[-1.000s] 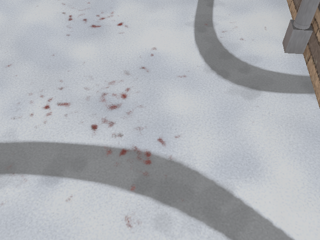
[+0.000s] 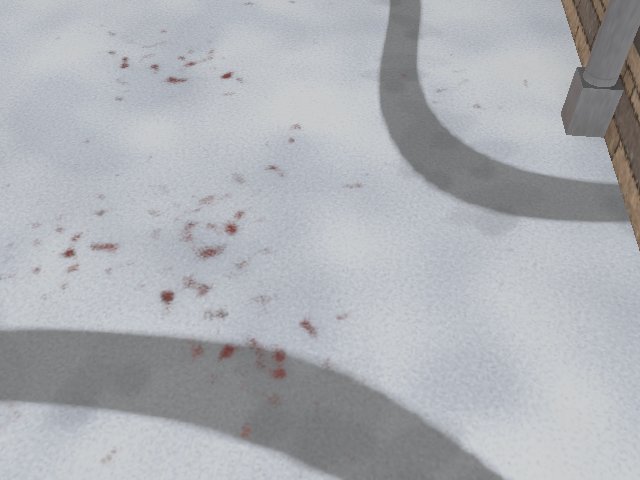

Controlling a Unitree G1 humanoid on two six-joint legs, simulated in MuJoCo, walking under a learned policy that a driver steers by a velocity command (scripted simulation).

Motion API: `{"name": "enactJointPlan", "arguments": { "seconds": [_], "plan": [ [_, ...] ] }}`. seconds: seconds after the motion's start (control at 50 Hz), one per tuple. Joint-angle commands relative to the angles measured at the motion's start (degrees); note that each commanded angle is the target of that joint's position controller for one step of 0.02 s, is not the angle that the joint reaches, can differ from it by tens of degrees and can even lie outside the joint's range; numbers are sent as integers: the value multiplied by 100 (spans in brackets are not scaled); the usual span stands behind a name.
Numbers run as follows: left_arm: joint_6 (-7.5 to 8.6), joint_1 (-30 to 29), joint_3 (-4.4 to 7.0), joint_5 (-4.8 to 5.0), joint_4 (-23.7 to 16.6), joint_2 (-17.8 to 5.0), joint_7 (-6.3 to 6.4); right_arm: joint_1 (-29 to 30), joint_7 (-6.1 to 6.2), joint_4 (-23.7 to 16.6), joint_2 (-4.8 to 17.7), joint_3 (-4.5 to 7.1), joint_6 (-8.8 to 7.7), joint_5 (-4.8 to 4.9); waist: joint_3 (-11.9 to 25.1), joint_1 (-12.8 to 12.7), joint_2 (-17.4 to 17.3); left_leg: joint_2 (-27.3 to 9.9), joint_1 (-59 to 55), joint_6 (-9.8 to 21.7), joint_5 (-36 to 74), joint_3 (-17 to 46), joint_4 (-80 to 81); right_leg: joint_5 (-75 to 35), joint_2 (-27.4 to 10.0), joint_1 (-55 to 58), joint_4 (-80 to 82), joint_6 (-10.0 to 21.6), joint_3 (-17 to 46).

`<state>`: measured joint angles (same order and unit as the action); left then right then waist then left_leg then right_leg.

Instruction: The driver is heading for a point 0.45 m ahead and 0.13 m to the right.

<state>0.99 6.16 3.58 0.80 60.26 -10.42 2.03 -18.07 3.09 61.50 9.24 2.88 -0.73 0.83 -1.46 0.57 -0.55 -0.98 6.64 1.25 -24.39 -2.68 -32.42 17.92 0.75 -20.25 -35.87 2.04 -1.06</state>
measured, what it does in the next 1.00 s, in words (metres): walks ahead: left foot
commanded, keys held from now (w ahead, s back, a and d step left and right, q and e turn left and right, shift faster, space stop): w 0.52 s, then w+e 0.14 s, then no key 0.34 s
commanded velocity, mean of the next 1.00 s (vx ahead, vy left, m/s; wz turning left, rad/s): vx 0.34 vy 0.00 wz -0.07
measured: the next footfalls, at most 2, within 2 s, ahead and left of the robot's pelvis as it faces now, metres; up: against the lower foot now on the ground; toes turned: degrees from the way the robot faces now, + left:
left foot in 0.66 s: +0.42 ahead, +0.13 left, +0.00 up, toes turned +1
right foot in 1.08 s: +0.50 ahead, -0.11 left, +0.00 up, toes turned -6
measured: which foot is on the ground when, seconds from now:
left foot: down 0.00-0.16, up 0.18-0.64, down 0.66-1.00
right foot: down 0.00-0.68, up 0.70-1.00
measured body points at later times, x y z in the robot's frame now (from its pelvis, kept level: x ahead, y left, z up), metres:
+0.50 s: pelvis +0.16 -0.03 +0.02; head +0.17 -0.03 +0.47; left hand +0.11 +0.21 -0.13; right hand +0.34 -0.27 -0.10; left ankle +0.32 +0.14 -0.67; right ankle +0.07 -0.12 -0.73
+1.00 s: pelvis +0.37 +0.04 +0.02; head +0.40 +0.04 +0.47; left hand +0.53 +0.28 -0.11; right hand +0.39 -0.22 -0.13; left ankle +0.38 +0.13 -0.73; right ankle +0.46 -0.12 -0.69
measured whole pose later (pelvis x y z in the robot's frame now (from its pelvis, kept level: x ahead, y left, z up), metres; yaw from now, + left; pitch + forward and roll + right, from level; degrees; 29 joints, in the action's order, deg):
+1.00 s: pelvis +0.37 +0.04 +0.02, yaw -4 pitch +2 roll +2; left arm 2.0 5.4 3.3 0.1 53.5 -13.6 1.4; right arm -13.6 0.4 59.1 11.9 2.3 -4.4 -1.1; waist -0.7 1.9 2.7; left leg 1.9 11.2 3.0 -9.3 -6.8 -18.7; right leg 8.7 -5.1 -32.4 -42.1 -0.2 1.8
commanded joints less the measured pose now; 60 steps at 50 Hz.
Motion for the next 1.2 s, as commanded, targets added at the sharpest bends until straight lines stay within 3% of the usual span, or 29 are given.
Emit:
{"name": "enactJointPlan", "arguments": {
  "seconds": [0.02, 0.08, 0.14, 0.16, 0.18, 0.2, 0.22, 0.26, 0.3, 0.44, 0.58, 0.62, 0.64, 0.66, 0.68, 0.7, 0.72, 0.76, 0.8, 0.88, 0.94, 1.02, 1.06, 1.08, 1.1, 1.12, 1.14, 1.16, 1.2],
  "plan": [
    [289, -817, 64, 101, -503, -437, -85, -431, 22, -118, 1122, 244, -209, 84, -1057, 183, -936, -1806, 712, 1208, -1953, 2364, 2292, 357, -78, -891, -832, 157, -171],
    [459, -683, 64, 147, -523, -446, -220, -329, -60, -156, 926, 205, -386, 78, -1009, 26, -799, -1819, -17, 1114, -186, 2039, 1907, 719, -379, -1315, -779, 290, -59],
    [454, 549, 205, 94, -21, -581, -238, 36, -176, -280, 1007, 213, -369, 95, -373, -540, -491, -931, 978, 632, 1347, 883, 802, -174, 153, 1294, 373, 265, -547],
    [441, 1386, 372, 106, 161, -1037, -233, 253, -166, -388, 908, 179, -391, 69, -47, -892, 264, -489, 1510, 364, 2238, 312, -748, -217, -462, 2090, 928, 516, 500],
    [414, 2160, 461, 79, 252, -1566, -249, 135, -170, -548, 497, 80, -476, 21, 439, -962, 1799, 292, 2998, -74, 881, -210, -2815, 212, -1740, 3200, 1990, 1398, 3055],
    [470, 2089, 271, -6, 276, -1149, -294, 385, -195, -668, 545, 99, -541, 70, 516, -859, 1550, 247, 3628, 10, -628, 574, -4057, 518, -2305, 3084, 2529, 1716, 4285],
    [522, 1545, 145, -27, 120, -882, -293, 579, -250, -764, 669, 139, -572, 203, 112, -599, 1012, -120, 4083, 193, -322, 768, -4604, 825, -2277, 2710, 2445, 1552, 3757],
    [554, 868, 23, -61, -106, -713, -329, 613, -245, -740, 721, 183, -570, 174, -177, -273, 330, -584, 3938, 359, 723, 647, -4183, 467, -1808, 1928, 2604, 1108, 2413],
    [536, 858, -51, -101, -87, -606, -315, 481, -226, -690, 763, 252, -483, 84, -197, -77, 395, -754, 3389, 304, 1127, 554, -3572, -314, -1434, 1433, 2755, 874, 1569],
    [490, 1429, -2, -62, -74, -1001, -107, 1803, -247, -1198, 584, 162, -379, 32, -402, -318, 358, -601, 3460, -83, 2342, 269, -1206, -1454, -1289, 1408, 3053, 883, 749],
    [368, 1799, 94, 51, 12, -1074, -126, 2551, -460, -1521, 763, 93, -451, 77, -593, -395, 441, -386, 3062, 137, 2155, 239, 2, -1616, -1592, 2037, 2688, 864, 663],
    [324, 1573, 147, 57, -63, -1242, -124, 2042, -475, -1460, 1018, 193, -513, 76, -265, -24, 613, -146, 2083, 242, 1831, 115, 228, -2673, -1588, 2003, 2114, 758, 684],
    [320, 1429, 127, 40, -112, -1172, -116, 1300, -452, -1262, 1257, 318, -550, 69, 192, 404, 603, 17, 1008, 345, 1825, 51, 321, -3540, -1347, 1798, 1198, 587, 531],
    [319, 1282, 64, -20, -245, -1019, -119, 76, -392, -949, 1613, 472, -567, 40, 1029, 889, 437, -333, -739, 549, 1810, 405, 121, -3288, -984, 936, -266, 360, 286],
    [386, 1827, -74, -101, -384, -432, -132, -687, -338, -805, 2255, 600, -539, -134, 2034, 701, -903, -1862, -2878, 1179, 1704, 2536, 329, -864, -99, -974, -2554, -77, -90],
    [512, 2046, -93, 46, -274, -364, -145, -689, -366, -794, 1957, 475, -529, -180, 2648, 605, -1652, -2439, -3042, 1665, 1942, 4448, 1413, 1584, 348, -1734, -3770, -162, 739],
    [559, 1710, 45, 192, -302, -832, -135, -136, -378, -885, 1554, 344, -551, -141, 1846, 488, -1157, -2250, -2298, 1449, 2387, 3641, 1404, 1417, 33, -2117, -4308, -124, 978],
    [479, 1199, 82, 99, -412, -852, -54, 863, -420, -1048, 986, 156, -564, -109, 878, 93, -333, -1801, -492, 1161, 3675, 1890, 1443, 685, -491, -1837, -4046, -91, 562],
    [290, 1341, 131, 49, -409, -703, -21, 1107, -462, -966, 780, 100, -578, -209, 623, -230, -462, -1445, 556, 1019, 4071, 1110, 1708, 363, -716, -1071, -3466, -23, 544],
    [154, 1155, 93, -53, -568, -524, -8, 1039, -327, -757, 983, 92, -580, -272, 524, -447, -393, -1311, 933, 1214, 5074, 440, 1907, -356, -712, -885, -2233, -134, 474],
    [121, 603, 2, -96, -706, -467, -51, 1037, -227, -708, 1127, 91, -489, -212, 618, -305, -439, -1106, 981, 1086, 4962, 58, 1878, -1072, -633, -333, -891, -227, 247],
    [41, 200, 27, -83, -800, -695, -70, 770, -214, -515, 1212, 92, -356, -110, 584, -145, -449, -1208, 639, 1055, 3958, 275, 1675, -1099, -470, -12, 32, -211, 163],
    [50, 265, 59, -143, -741, -759, -74, 764, -199, -462, 1094, 53, -295, -6, 531, -254, -332, -992, 657, 790, 2964, 297, 1292, -1529, -361, 484, 917, -42, 64],
    [54, 332, 115, -191, -720, -980, -51, 493, -193, -391, 960, 16, -290, -38, 563, -195, -65, -758, 756, 531, 2339, 252, 1025, -2498, -575, 892, 1180, 72, 316],
    [53, 372, 165, -200, -748, -1283, -12, 212, -184, -372, 821, -16, -306, -168, 697, 69, 389, -360, 1039, 266, 1528, -22, 581, -3784, -1012, 1373, 1004, 240, 714],
    [13, 197, 122, -179, -719, -1192, 8, -399, -169, -237, 549, -56, -297, -187, 836, 456, 1142, -70, 1352, 42, 513, -172, 551, -3653, -1346, 1578, 961, 721, 1057],
    [-9, 127, 70, -102, -699, -845, -45, -163, -117, -240, 652, -54, -230, -183, 774, 253, 1105, -66, 1081, -55, 510, -160, 588, -2558, -1234, 1208, 1141, 772, 1127],
    [-20, -28, 50, -83, -706, -732, -80, 130, -90, -296, 826, -19, -146, -147, 558, 205, 923, -66, 975, -75, 634, -183, 650, -1838, -1008, 866, 1232, 596, 1007],
    [8, -207, 51, -106, -739, -773, -106, 313, -49, -289, 944, 17, -21, -130, 402, 163, 612, -127, 835, -39, 837, -172, 706, -1716, -743, 622, 1146, 354, 729]
  ]
}}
